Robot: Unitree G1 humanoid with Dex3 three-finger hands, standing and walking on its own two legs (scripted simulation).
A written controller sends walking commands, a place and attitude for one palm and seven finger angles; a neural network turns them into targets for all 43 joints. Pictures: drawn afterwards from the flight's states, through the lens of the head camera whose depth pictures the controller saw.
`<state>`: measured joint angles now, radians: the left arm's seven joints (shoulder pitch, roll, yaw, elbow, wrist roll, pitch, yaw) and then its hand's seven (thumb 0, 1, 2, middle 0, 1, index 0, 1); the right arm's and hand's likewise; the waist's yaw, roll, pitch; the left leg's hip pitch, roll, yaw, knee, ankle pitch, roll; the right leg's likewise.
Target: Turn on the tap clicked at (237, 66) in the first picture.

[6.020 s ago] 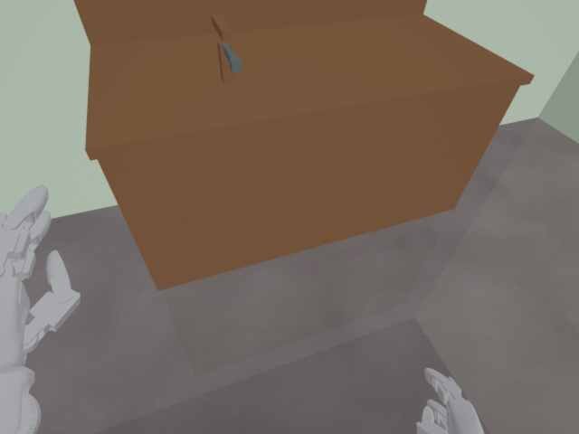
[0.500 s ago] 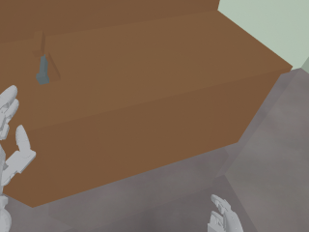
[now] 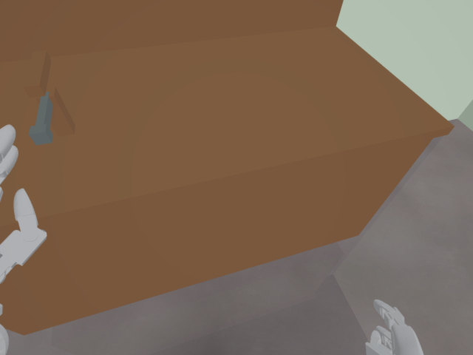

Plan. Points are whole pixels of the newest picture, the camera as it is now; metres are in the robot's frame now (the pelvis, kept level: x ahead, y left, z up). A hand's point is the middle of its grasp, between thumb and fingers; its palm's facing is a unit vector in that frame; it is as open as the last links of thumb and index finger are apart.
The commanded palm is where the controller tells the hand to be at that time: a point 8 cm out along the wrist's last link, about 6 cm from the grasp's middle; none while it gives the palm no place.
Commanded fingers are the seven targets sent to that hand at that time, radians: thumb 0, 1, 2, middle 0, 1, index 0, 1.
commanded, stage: come to a stop and stand still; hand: left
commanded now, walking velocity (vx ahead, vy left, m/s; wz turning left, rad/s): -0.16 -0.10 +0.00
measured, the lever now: (41, 134) +0.47 +0.41 +0.09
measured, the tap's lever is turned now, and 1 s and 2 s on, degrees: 0 0 0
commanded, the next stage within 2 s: look again from close up in 1.74 s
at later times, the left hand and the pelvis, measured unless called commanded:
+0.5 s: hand (40, 219) +0.23 +0.24 +0.19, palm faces +0.49 -0.78 -0.40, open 7.4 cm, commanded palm +0.14 +0.24 +0.18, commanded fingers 0.00 0.90 0.90 -0.20 -0.30 -0.20 -0.30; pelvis -0.03 -0.04 +0.00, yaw -1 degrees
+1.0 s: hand (67, 245) +0.21 +0.21 +0.17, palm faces +0.28 -0.89 -0.36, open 7.4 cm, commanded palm +0.15 +0.26 +0.18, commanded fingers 0.00 0.90 0.90 -0.20 -0.30 -0.20 -0.30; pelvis -0.03 -0.01 +0.01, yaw -4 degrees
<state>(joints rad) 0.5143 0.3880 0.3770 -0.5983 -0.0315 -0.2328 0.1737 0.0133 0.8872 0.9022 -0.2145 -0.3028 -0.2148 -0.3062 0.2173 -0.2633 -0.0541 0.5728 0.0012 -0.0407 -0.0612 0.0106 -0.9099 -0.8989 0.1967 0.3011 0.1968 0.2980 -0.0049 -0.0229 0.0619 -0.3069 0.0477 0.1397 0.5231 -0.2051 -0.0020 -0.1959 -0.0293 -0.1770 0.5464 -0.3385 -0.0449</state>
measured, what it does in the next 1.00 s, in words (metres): steps on the spot: right foot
